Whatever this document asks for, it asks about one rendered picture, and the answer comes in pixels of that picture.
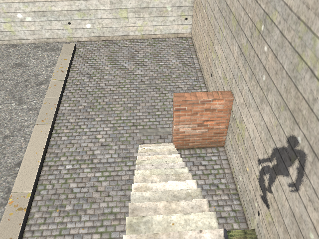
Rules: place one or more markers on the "stairs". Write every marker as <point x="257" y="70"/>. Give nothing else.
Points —
<point x="165" y="200"/>

